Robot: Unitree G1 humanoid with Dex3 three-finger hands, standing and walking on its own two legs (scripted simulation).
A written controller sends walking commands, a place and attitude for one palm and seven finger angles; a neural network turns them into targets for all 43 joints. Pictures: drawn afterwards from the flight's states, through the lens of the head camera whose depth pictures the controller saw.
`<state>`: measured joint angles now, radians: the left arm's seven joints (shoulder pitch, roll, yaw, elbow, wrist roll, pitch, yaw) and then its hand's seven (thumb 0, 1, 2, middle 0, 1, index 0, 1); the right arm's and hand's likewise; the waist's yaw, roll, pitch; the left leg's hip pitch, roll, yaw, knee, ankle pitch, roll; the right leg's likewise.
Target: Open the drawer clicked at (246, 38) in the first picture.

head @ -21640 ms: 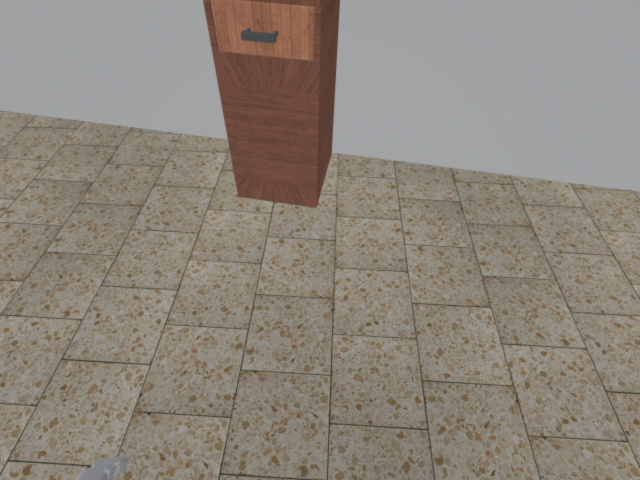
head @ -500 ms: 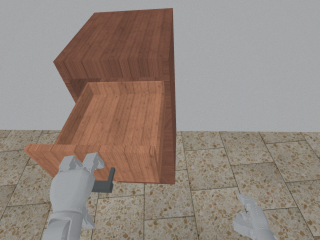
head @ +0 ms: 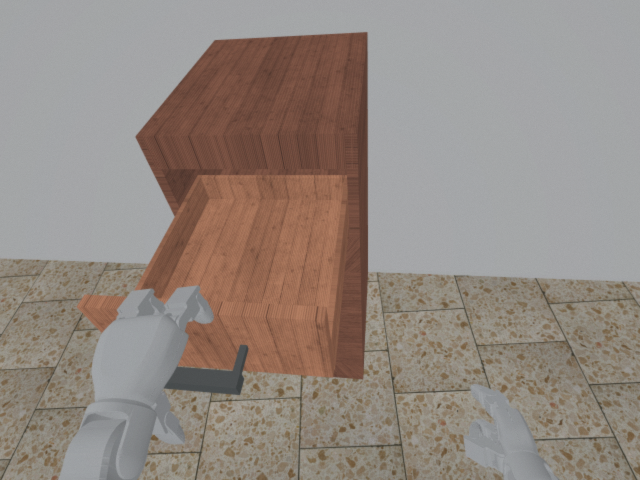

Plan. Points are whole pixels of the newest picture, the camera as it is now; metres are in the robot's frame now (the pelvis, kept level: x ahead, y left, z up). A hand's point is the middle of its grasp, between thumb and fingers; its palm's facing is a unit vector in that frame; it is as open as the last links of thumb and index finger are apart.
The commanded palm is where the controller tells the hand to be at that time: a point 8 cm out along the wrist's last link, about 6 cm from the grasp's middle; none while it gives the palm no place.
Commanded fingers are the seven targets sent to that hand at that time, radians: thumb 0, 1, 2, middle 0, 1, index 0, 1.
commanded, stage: lift the hand off the handle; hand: left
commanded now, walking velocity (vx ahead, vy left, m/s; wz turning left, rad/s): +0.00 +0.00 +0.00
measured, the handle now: (205, 365) +0.25 +0.22 -0.01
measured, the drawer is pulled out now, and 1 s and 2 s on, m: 0.30 0.30 0.30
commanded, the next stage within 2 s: draw the hand back to the body in 0.44 s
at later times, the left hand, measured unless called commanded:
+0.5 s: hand (145, 329) +0.21 +0.22 +0.14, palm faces +0.16 -0.13 -0.98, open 13.9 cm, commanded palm +0.17 +0.21 +0.19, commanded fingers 0.00 -0.50 0.30 -0.30 -1.20 -0.30 -1.20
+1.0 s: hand (129, 353) +0.19 +0.23 +0.13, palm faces +0.10 -0.11 -0.99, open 13.9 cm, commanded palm +0.15 +0.23 +0.19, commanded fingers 0.00 -0.50 0.30 -0.30 -1.20 -0.30 -1.20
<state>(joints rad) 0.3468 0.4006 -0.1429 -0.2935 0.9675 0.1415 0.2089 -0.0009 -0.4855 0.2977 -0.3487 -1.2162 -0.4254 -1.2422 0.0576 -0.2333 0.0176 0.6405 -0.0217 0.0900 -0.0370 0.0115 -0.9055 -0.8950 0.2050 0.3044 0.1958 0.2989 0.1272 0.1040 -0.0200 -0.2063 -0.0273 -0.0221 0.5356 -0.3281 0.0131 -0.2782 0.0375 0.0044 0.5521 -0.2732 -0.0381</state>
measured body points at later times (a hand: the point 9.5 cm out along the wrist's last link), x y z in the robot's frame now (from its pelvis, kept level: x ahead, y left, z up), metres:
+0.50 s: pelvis -0.01 +0.00 +0.01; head -0.02 -0.04 +0.46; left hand +0.20 +0.23 +0.19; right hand +0.24 -0.18 -0.08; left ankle -0.03 +0.11 -0.73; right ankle +0.01 -0.10 -0.73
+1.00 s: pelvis -0.01 +0.00 +0.01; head -0.02 -0.05 +0.45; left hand +0.18 +0.24 +0.18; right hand +0.22 -0.21 -0.09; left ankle -0.03 +0.11 -0.73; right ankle +0.01 -0.10 -0.73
